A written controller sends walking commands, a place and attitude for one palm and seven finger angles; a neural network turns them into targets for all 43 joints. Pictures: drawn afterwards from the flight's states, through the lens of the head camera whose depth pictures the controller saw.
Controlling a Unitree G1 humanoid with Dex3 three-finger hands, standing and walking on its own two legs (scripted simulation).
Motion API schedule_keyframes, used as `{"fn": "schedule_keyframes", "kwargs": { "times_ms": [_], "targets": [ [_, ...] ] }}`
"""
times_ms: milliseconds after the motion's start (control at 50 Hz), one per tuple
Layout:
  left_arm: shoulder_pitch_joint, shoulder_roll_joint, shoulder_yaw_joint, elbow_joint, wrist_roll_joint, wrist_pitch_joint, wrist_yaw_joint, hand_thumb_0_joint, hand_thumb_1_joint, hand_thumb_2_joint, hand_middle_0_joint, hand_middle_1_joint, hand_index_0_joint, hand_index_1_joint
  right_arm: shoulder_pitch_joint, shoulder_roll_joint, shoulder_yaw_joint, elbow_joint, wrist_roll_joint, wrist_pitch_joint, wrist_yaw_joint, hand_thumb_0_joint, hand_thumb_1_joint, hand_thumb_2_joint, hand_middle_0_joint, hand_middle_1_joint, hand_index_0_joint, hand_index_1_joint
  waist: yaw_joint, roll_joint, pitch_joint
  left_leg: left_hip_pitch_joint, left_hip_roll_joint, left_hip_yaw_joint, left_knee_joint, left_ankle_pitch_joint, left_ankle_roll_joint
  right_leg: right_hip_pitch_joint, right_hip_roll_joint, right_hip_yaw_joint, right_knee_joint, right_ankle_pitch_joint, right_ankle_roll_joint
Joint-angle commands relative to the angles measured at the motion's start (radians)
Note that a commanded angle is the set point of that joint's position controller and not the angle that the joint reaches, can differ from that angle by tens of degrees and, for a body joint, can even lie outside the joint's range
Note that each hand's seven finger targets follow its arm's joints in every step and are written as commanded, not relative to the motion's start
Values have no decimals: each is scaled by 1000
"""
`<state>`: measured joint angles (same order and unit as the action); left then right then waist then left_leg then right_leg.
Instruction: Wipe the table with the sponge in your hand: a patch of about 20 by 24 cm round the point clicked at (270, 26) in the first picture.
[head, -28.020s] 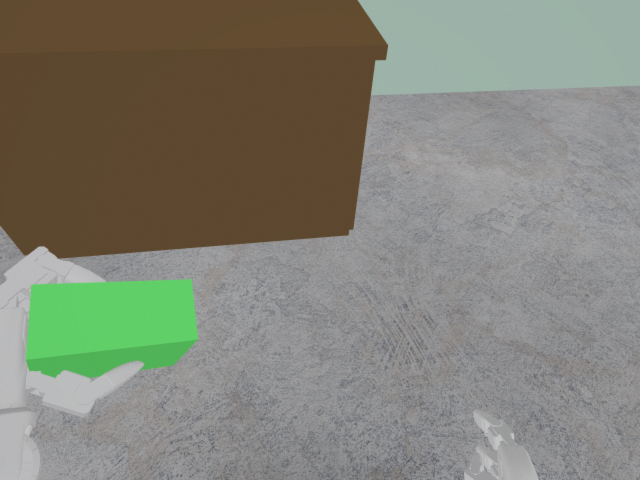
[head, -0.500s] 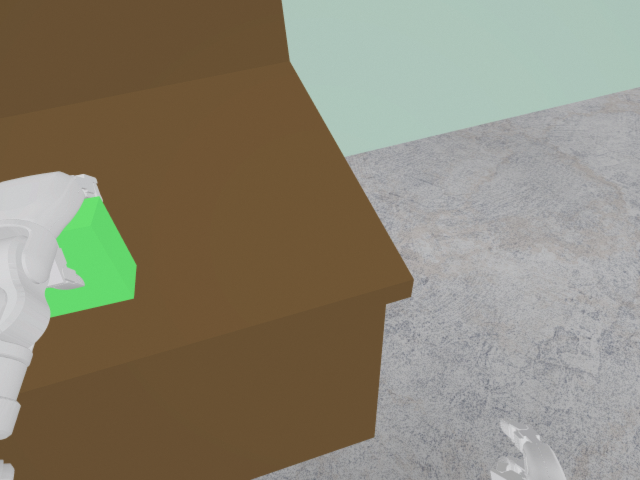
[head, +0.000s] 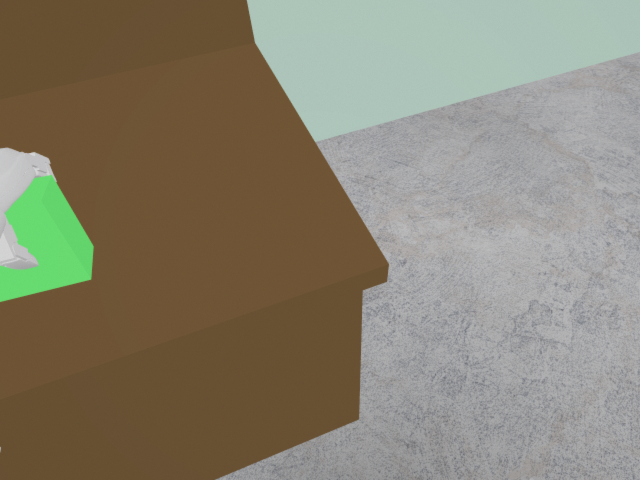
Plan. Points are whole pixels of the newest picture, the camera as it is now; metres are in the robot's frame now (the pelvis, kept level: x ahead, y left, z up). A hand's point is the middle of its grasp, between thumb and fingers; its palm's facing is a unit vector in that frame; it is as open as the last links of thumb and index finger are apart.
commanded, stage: wipe forward along the first lane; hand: left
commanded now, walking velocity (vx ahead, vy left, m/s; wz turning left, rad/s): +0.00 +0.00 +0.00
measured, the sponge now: (34, 252) +0.34 +0.39 +0.12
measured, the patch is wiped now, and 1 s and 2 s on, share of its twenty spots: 0.25 0.50 0.50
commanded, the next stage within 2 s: slide across to the middle lane in 0.64 s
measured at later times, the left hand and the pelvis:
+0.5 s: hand (18, 191) +0.40 +0.41 +0.17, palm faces -0.15 +0.03 -0.99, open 10.2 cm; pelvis +0.00 +0.01 +0.00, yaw +0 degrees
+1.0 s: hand (25, 173) +0.43 +0.42 +0.17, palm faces -0.14 +0.07 -0.99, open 10.2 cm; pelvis +0.03 +0.03 +0.00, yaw +0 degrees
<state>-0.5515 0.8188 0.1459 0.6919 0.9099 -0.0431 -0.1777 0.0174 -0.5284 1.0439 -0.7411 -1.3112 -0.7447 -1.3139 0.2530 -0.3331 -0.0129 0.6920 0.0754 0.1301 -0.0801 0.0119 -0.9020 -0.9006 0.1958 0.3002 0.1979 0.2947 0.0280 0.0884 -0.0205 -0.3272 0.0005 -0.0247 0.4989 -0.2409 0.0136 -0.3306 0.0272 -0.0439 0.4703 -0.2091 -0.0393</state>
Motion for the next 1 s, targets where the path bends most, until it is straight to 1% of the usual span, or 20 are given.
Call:
{"fn": "schedule_keyframes", "kwargs": {
  "times_ms": [0, 40, 60, 200, 260, 340, 360, 440, 460, 520, 540, 600, 660, 700, 760, 840, 880, 900, 940, 980],
  "targets": [
    [-275, 264, 18, 32, 53, 3, 53, 0, 100, 1300, -1200, -1600, -1200, -1600, -31, -131, -38, -107, 2, -35, -8, 0, -900, -900, 200, 300, 200, 300, -18, -129, -146, -33, -60, 28, -64, 3, 57, 102, -5, 58, -107, 9, -5],
    [-305, 256, 2, 44, 57, -3, 55, 0, 100, 1300, -1200, -1600, -1200, -1600, -28, -130, -36, -107, 3, -34, -8, 0, -900, -900, 200, 300, 200, 300, -22, -137, -161, -37, -60, 27, -61, -4, 57, 107, -7, 63, -107, 11, -4],
    [-342, 287, 18, 57, 61, -6, 55, 0, 100, 1300, -1200, -1600, -1200, -1600, -21, -133, -34, -104, 5, -33, -10, 0, -900, -900, 200, 300, 200, 300, -24, -123, -167, -38, -58, 22, -72, -6, 56, 103, -5, 61, -110, 4, -8],
    [-419, 261, -31, 127, 90, -27, 64, 0, 100, 1300, -1200, -1600, -1200, -1600, 17, -131, -34, -93, 4, -31, -10, 0, -900, -900, 200, 300, 200, 300, -42, -113, -172, -39, -57, 21, -64, 6, 55, 79, 0, 54, -110, 19, -9],
    [-463, 318, 0, 148, 93, -36, 65, 0, 100, 1300, -1200, -1600, -1200, -1600, 32, -140, -33, -89, 5, -34, -16, 0, -900, -900, 200, 300, 200, 300, -42, -125, -188, -55, -56, 18, -72, -3, 54, 90, -2, 59, -113, 11, -10],
    [-499, 279, -50, 187, 110, -36, 69, 0, 100, 1300, -1200, -1600, -1200, -1600, 51, -139, -32, -79, 6, -37, -14, 0, -900, -900, 200, 300, 200, 300, -55, -107, -170, -55, -53, 14, -71, -20, 51, 49, 3, 51, -117, -15, -9],
    [-519, 283, -48, 168, 109, -41, 66, 0, 100, 1300, -1200, -1600, -1200, -1600, 50, -137, -33, -83, 5, -40, -17, 0, -900, -900, 200, 300, 200, 300, -52, -73, -199, -36, -53, 14, -77, 1, 51, 58, 2, 54, -116, 2, -15],
    [-514, 301, -39, 209, 116, -43, 67, 0, 100, 1300, -1200, -1600, -1200, -1600, 76, -141, -36, -75, 4, -32, -17, 0, -900, -900, 200, 300, 200, 300, -55, -116, -216, -50, -54, 14, -63, 26, 52, 80, 3, 55, -109, 44, -11],
    [-527, 316, -25, 201, 116, -50, 63, 0, 100, 1300, -1200, -1600, -1200, -1600, 79, -142, -37, -75, 3, -32, -19, 0, -900, -900, 200, 300, 200, 300, -53, -91, -233, -37, -52, 13, -68, 59, 50, 87, 4, 53, -105, 73, -17],
    [-527, 321, -30, 224, 117, -52, 66, 0, 100, 1300, -1200, -1600, -1200, -1600, 90, -145, -37, -69, 4, -21, -19, 0, -900, -900, 200, 300, 200, 300, -61, -95, -222, -47, -54, 19, -59, 63, 51, 82, 5, 54, -104, 86, -12],
    [-514, 351, -3, 242, 121, -52, 69, 0, 100, 1300, -1200, -1600, -1200, -1600, 96, -148, -38, -67, 2, -18, -18, 0, -900, -900, 200, 300, 200, 300, -56, -104, -210, -54, -52, 16, -60, 63, 50, 81, 7, 51, -105, 85, -14],
    [-545, 327, -34, 249, 128, -56, 65, 0, 100, 1300, -1200, -1600, -1200, -1600, 106, -149, -39, -62, 3, -15, -18, 0, -900, -900, 200, 300, 200, 300, -66, -86, -216, -40, -50, 14, -62, 85, 48, 62, 11, 48, -103, 95, -15],
    [-553, 354, -10, 233, 134, -67, 65, 0, 100, 1300, -1200, -1600, -1200, -1600, 116, -151, -42, -66, -1, -9, -17, 0, -900, -900, 200, 300, 200, 300, -58, -70, -261, -25, -49, 11, -61, 132, 45, 85, 13, 49, -96, 136, -22],
    [-530, 377, 10, 269, 141, -65, 72, 0, 100, 1300, -1200, -1600, -1200, -1600, 127, -155, -44, -57, -2, 2, -15, 0, -900, -900, 200, 300, 200, 300, -59, -92, -247, -35, -48, 14, -51, 147, 45, 78, 16, 45, -89, 151, -19],
    [-550, 298, -38, 185, 125, -78, 66, 0, 100, 1300, -1200, -1600, -1200, -1600, 116, -140, -48, -71, -1, 3, -10, 0, -900, -900, 200, 300, 200, 300, -56, -38, -288, 28, -42, 4, -57, 207, 39, 76, 16, 38, -87, 175, -26],
    [-565, 259, -52, 158, 92, -70, 82, 0, 100, 1300, -1200, -1600, -1200, -1600, 109, -134, -49, -62, 1, 4, -9, 0, -900, -900, 200, 300, 200, 300, -65, -62, -250, 51, -38, -9, -71, 168, 39, 50, 19, 30, -102, 118, -23],
    [-618, 224, -75, 99, 71, -77, 84, 0, 100, 1300, -1200, -1600, -1200, -1600, 105, -127, -52, -57, 0, -6, -11, 0, -900, -900, 200, 300, 200, 300, -71, -14, -278, 119, -34, -17, -77, 216, 34, 40, 19, 30, -102, 129, -25],
    [-594, 230, -58, 118, 65, -69, 90, 0, 100, 1300, -1200, -1600, -1200, -1600, 104, -129, -52, -50, 1, -5, -11, 0, -900, -900, 200, 300, 200, 300, -66, -48, -265, 110, -34, -21, -82, 207, 32, 47, 19, 26, -107, 123, -24],
    [-627, 198, -86, 103, 45, -57, 92, 0, 100, 1300, -1200, -1600, -1200, -1600, 89, -127, -47, -48, 4, -12, -11, 0, -900, -900, 200, 300, 200, 300, -75, -53, -257, 116, -36, -19, -92, 192, 33, 53, 15, 26, -115, 123, -21],
    [-672, 159, -123, 64, 40, -49, 88, 0, 100, 1300, -1200, -1600, -1200, -1600, 84, -120, -45, -43, 2, -19, -10, 0, -900, -900, 200, 300, 200, 300, -77, -21, -279, 163, -35, -29, -101, 240, 23, 58, 15, 21, -114, 140, -24]
  ]
}}
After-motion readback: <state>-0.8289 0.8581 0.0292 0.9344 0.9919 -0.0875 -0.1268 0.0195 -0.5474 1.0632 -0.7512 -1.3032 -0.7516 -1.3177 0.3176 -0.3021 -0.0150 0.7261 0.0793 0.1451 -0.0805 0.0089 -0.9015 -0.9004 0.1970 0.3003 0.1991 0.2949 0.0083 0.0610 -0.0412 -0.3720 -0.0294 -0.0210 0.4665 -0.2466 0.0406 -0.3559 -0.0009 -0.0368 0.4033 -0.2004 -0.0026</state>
